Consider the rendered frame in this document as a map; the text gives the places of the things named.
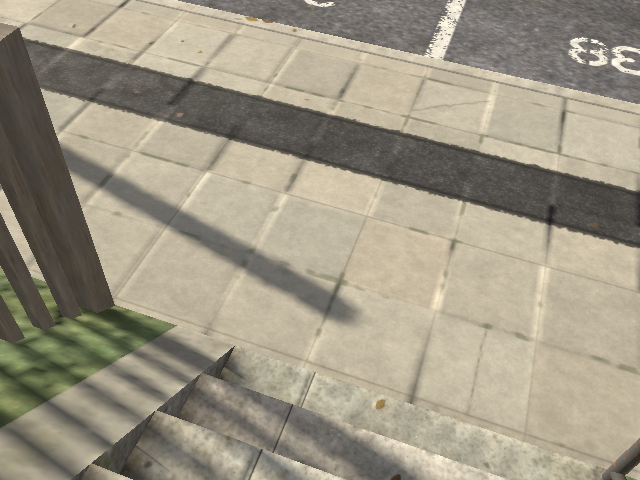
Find stairs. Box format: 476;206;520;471
81;345;607;480

